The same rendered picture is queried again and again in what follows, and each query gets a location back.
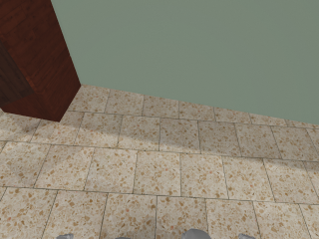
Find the cupboard door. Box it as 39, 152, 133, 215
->
0, 40, 35, 108

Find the right robot thigh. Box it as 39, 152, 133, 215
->
181, 228, 211, 239

